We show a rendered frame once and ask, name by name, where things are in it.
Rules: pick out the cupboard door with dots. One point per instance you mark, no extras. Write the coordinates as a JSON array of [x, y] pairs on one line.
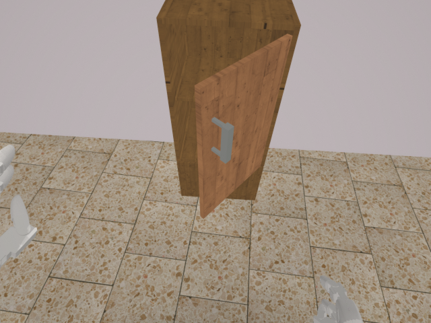
[[243, 94]]

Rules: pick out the robot right hand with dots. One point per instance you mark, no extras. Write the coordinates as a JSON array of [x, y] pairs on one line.
[[344, 311]]

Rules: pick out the robot left hand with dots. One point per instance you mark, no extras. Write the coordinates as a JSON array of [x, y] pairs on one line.
[[16, 238]]

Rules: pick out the handle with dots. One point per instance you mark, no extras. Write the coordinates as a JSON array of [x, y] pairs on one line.
[[226, 140]]

